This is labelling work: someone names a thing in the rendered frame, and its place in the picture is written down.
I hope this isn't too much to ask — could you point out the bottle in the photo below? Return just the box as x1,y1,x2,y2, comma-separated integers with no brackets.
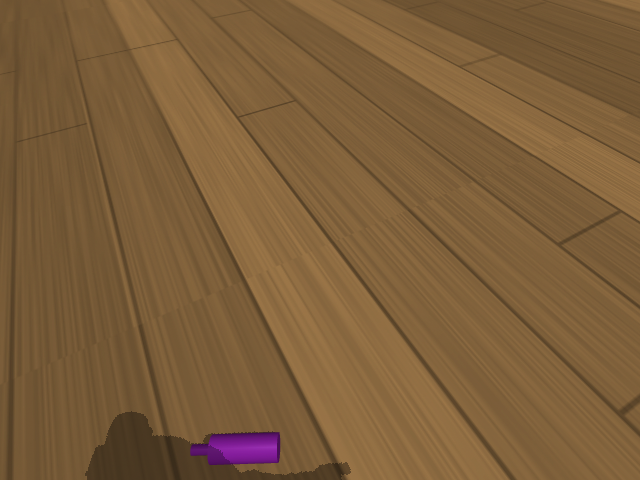
190,432,280,465

